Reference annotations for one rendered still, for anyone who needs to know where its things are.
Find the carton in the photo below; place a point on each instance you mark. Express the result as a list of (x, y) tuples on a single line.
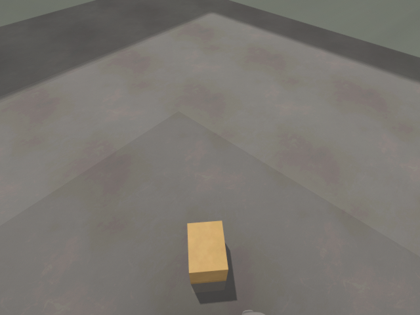
[(207, 259)]

